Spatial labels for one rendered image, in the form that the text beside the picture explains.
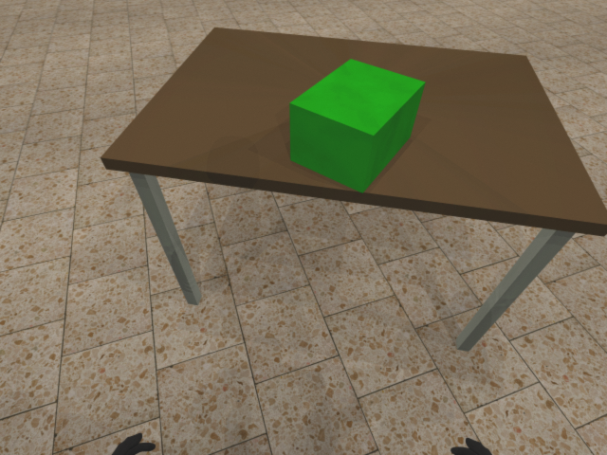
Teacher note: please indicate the table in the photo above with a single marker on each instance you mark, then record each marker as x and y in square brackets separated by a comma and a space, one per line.
[487, 144]

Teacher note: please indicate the left robot hand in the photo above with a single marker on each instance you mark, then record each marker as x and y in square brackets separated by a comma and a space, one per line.
[132, 446]

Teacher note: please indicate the carton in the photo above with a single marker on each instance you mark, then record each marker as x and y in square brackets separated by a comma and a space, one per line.
[349, 125]

